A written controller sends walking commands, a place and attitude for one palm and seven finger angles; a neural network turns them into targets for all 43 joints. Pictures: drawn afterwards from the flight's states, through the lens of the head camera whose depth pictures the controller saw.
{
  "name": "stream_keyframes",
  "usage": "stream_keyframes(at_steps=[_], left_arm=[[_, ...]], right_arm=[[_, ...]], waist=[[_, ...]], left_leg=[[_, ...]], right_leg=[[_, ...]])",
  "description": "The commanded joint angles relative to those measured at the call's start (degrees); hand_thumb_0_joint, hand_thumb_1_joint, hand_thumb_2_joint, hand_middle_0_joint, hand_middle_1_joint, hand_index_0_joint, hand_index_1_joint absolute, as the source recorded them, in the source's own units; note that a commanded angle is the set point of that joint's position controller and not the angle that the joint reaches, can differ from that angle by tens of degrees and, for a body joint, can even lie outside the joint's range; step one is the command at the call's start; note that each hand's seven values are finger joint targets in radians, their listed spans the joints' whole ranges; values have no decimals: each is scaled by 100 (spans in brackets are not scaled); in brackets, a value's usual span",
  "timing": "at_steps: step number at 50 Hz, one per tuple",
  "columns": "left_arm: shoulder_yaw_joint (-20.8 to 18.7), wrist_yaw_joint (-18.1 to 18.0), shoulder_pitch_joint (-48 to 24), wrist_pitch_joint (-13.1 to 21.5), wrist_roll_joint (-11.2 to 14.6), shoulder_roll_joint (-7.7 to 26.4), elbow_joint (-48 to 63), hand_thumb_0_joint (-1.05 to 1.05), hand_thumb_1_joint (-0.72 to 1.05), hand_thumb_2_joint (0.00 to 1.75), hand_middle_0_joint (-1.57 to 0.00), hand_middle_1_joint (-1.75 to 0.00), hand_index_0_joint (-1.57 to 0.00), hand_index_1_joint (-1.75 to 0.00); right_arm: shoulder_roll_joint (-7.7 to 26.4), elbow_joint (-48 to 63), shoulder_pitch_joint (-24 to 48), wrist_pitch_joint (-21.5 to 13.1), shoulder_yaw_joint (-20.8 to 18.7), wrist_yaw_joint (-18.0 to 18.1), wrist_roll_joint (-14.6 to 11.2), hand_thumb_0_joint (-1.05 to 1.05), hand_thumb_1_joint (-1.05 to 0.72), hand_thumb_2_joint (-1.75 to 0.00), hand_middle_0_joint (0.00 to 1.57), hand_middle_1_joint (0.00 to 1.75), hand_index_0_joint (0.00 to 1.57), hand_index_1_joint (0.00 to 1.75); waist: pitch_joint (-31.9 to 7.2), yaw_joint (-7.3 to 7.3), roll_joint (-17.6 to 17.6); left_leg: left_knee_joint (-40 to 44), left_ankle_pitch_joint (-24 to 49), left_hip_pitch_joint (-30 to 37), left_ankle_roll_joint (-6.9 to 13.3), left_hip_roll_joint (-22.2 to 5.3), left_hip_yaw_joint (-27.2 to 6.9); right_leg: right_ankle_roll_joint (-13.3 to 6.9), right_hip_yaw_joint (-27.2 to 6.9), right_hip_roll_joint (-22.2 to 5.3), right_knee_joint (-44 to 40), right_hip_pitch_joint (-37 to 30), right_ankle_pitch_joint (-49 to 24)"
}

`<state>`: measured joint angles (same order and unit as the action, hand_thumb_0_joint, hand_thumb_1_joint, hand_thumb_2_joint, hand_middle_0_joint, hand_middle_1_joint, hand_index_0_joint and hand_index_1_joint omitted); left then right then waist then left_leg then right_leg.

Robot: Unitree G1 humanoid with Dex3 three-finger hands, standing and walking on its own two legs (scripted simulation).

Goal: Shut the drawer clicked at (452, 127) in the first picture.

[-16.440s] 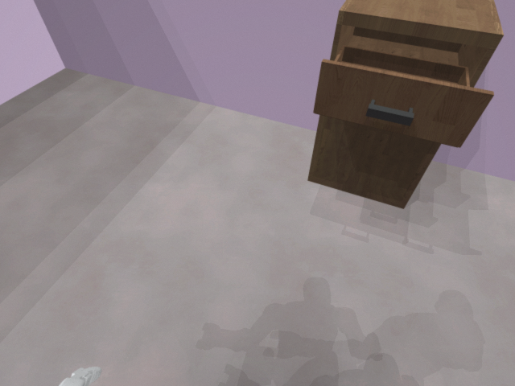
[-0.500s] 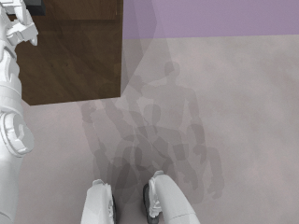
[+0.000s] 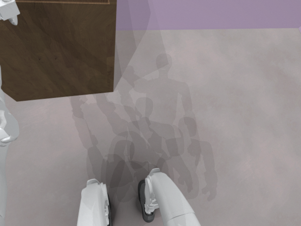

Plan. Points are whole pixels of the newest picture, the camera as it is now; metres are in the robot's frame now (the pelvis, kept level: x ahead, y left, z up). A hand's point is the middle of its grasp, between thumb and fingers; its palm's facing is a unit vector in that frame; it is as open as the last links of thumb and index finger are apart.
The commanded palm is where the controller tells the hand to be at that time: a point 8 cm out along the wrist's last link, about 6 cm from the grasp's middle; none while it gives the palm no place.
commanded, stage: pull the fist back off the drawer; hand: left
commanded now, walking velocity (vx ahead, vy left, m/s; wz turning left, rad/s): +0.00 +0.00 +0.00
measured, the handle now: out of the picture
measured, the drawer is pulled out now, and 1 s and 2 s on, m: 0.00 0.00 0.00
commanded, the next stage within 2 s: draw the hand back to the body in 0.80 s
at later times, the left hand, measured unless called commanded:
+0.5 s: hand (10, 2) +0.60 +0.21 +0.08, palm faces +0.05 -1.00 -0.05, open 3.4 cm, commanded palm +0.60 +0.20 +0.08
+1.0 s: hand (10, 6) +0.59 +0.20 +0.08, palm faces +0.07 -1.00 -0.03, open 3.3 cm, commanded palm +0.53 +0.23 +0.10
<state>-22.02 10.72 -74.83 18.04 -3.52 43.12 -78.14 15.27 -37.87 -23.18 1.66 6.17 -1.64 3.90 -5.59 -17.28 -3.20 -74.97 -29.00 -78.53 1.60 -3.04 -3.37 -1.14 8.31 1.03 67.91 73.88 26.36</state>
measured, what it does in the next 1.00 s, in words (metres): stands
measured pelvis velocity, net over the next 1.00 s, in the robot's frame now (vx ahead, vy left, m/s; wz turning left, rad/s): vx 0.03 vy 0.01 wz -0.02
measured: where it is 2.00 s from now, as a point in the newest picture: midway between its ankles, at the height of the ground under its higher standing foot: (126, 213)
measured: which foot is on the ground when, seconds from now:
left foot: down 0.00-1.00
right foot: down 0.00-1.00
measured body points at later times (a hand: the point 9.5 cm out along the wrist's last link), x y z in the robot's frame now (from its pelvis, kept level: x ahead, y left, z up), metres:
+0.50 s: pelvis -0.01 +0.00 -0.01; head +0.20 +0.05 +0.39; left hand +0.59 +0.26 +0.08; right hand -0.06 -0.24 -0.09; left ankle +0.04 +0.10 -0.61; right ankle +0.04 -0.12 -0.61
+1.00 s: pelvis +0.03 +0.01 +0.02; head +0.22 +0.03 +0.43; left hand +0.58 +0.26 +0.09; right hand +0.01 -0.25 -0.08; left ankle +0.03 +0.10 -0.61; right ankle +0.04 -0.12 -0.61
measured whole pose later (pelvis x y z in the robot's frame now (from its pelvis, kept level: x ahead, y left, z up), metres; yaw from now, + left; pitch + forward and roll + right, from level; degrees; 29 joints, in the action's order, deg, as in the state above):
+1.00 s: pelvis +0.03 +0.01 +0.02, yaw -1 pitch +30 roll -5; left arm -27.9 11.1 -56.6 19.7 0.9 34.0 -62.2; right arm 15.1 -34.1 -22.4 5.0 3.4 -3.1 2.4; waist -6.5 -13.6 -3.0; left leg -69.3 -30.6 -69.1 2.1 -3.7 0.3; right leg -0.3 4.5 1.8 63.3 66.4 27.2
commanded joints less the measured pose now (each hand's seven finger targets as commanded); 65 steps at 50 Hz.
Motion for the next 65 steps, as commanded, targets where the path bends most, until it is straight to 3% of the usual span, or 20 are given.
stream_keyframes(at_steps=[1, 5, 8, 12, 17, 19, 25, 35, 38, 41, 45, 48, 49, 52, 55, 57, 58, 62, 63, 65], left_arm=[[68, -157, -3883, 380, 167, 976, 1676, 0, 90, 90, -140, -160, -140, -160], [236, -132, -3993, 320, 183, 868, 1640, 0, 90, 90, -140, -160, -140, -160], [6, -123, -3847, 267, 169, 1215, 1480, 0, 90, 90, -140, -160, -140, -160], [21, -96, -3881, 222, 135, 1223, 1624, 0, 90, 90, -140, -160, -140, -160], [-67, -109, -3697, 98, 64, 1342, 1406, 0, 90, 90, -140, -160, -140, -160], [-81, -107, -3791, 142, 50, 1296, 1673, 0, 90, 90, -140, -160, -140, -160], [-181, -105, -3316, 97, 114, 1090, 1847, 0, 90, 90, -140, -160, -140, -160], [-475, -108, -1803, 248, 277, 917, 2124, 0, 90, 90, -140, -160, -140, -160], [-621, -111, -1765, 389, 309, 1072, 2289, 0, 90, 90, -140, -160, -140, -160], [-447, -94, -1503, 462, 351, 698, 2247, 0, 90, 90, -140, -160, -140, -160], [-586, -49, -1198, 550, 438, 708, 2119, 0, 90, 90, -140, -160, -140, -160], [-903, 44, -51, 647, 605, 893, 3319, 0, 90, 90, -140, -160, -140, -160], [-694, 95, 387, 584, 693, 552, 3666, 0, 90, 90, -140, -160, -140, -160], [-505, 212, 1435, 222, 1053, 116, 4314, 0, 90, 90, -140, -160, -140, -160], [-332, 196, 1830, 79, 1337, -243, 4930, 0, 90, 90, -140, -160, -140, -160], [-227, 114, 2164, 161, 1428, -428, 5386, 0, 90, 90, -140, -160, -140, -160], [18, 90, 2279, 202, 1456, -702, 5521, 0, 90, 90, -140, -160, -140, -160], [268, 147, 3179, 204, 1570, -1111, 5344, 0, 90, 90, -140, -160, -140, -160], [366, 182, 3318, 198, 1584, -1193, 5528, 0, 90, 90, -140, -160, -140, -160], [438, 243, 3847, 117, 1661, -1302, 5812, 0, 90, 90, -140, -160, -140, -160]], right_arm=[[1304, -88, -1456, -81, -398, 144, 7, 0, -90, -90, 20, 30, 20, 30], [1312, -125, -1387, -194, -362, 183, -17, 0, -90, -90, 20, 30, 20, 30], [1326, -65, -1403, -252, -314, 214, -21, 0, -90, -90, 20, 30, 20, 30], [1323, -10, -1402, -263, -327, 201, -25, 0, -90, -90, 20, 30, 20, 30], [1321, 82, -1405, -225, -302, 191, -28, 0, -90, -90, 20, 30, 20, 30], [1313, 99, -1441, -215, -337, 158, -2, 0, -90, -90, 20, 30, 20, 30], [1295, 135, -1477, -135, -418, 66, -6, 0, -90, -90, 20, 30, 20, 30], [1210, 308, -1365, 39, -510, -38, -65, 0, -90, -90, 20, 30, 20, 30], [1187, 306, -1332, 81, -529, -28, -68, 0, -90, -90, 20, 30, 20, 30], [1153, 318, -1309, 156, -583, -48, -83, 0, -90, -90, 20, 30, 20, 30], [1145, 308, -1294, 245, -619, -32, -91, 0, -90, -90, 20, 30, 20, 30], [1132, 657, -1237, 315, -719, -80, -159, 0, -90, -90, 20, 30, 20, 30], [1071, 730, -1171, 336, -746, -112, -217, 0, -90, -90, 20, 30, 20, 30], [1020, 907, -993, 369, -803, -102, -387, 0, -90, -90, 20, 30, 20, 30], [972, 954, -791, 267, -831, -3, -490, 0, -90, -90, 20, 30, 20, 30], [927, 948, -678, 158, -855, 56, -524, 0, -90, -90, 20, 30, 20, 30], [891, 926, -599, 105, -840, 70, -537, 0, -90, -90, 20, 30, 20, 30], [857, 881, -313, -10, -848, 112, -598, 0, -90, -90, 20, 30, 20, 30], [849, 926, -234, -33, -846, 120, -615, 0, -90, -90, 20, 30, 20, 30], [820, 1048, -57, -76, -837, 134, -646, 0, -90, -90, 20, 30, 20, 30]], waist=[[-3322, -619, -1888], [-3291, -677, -2023], [-3280, -612, -1815], [-3359, -571, -1936], [-3126, -525, -1714], [-3437, -475, -1982], [-3495, -297, -1927], [-3434, 116, -1416], [-3451, 153, -1260], [-3324, 138, -1213], [-3310, 184, -1003], [-4436, 784, -1403], [-4569, 823, -1469], [-4078, 900, -783], [-3584, 916, -550], [-3417, 977, -593], [-3193, 937, -849], [-2296, 1024, -438], [-2287, 1064, -672], [-2274, 1192, -546]], left_leg=[[756, 1714, 3474, 75, -38, -542], [785, 1435, 3414, 81, -63, -557], [741, 1225, 2963, 132, -22, -470], [747, 1160, 3013, 111, -21, -481], [760, 896, 2659, 127, -12, -469], [782, 1149, 3066, 89, -17, -560], [903, 1351, 3463, 30, -46, -657], [1084, 1884, 3499, 34, -22, -395], [1036, 2118, 3352, 70, -6, -286], [1064, 2450, 3597, 40, -6, -269], [1010, 2801, 3546, 47, 15, -182], [1280, 3823, 4472, -35, 63, -134], [1371, 4228, 4820, -58, 64, -114], [1762, 4145, 4775, 10, 90, 13], [2088, 3855, 4872, 36, 110, 119], [2255, 3931, 5142, 26, 114, 153], [2292, 4062, 5358, 18, 111, 178], [2622, 3754, 5287, -7, 109, 208], [2665, 3900, 5486, -7, 120, 217], [2810, 4141, 5694, -46, 99, 154]], right_leg=[[-22, -442, 230, -815, -555, -763], [-13, -439, 222, -803, -410, -601], [-16, -505, 224, -806, -715, -492], [-22, -484, 219, -783, -687, -463], [-19, -495, 218, -764, -725, -310], [-40, -430, 215, -691, -609, -448], [-60, -365, 228, -717, -566, -551], [-56, -439, 249, -915, -1362, -903], [-42, -516, 250, -922, -1703, -1191], [-33, -493, 250, -950, -1648, -1419], [-18, -525, 239, -915, -1883, -1859], [-66, -573, 239, -966, -2820, -2666], [-45, -561, 243, -1081, -2976, -2915], [22, -558, 282, -1513, -3696, -3309], [46, -572, 275, -1834, -4019, -3318], [45, -578, 267, -1981, -4160, -3323], [30, -581, 257, -2050, -4021, -3320], [31, -525, 216, -2270, -4183, -3049], [10, -532, 194, -2306, -4222, -3106], [12, -489, 166, -2364, -4424, -3152]])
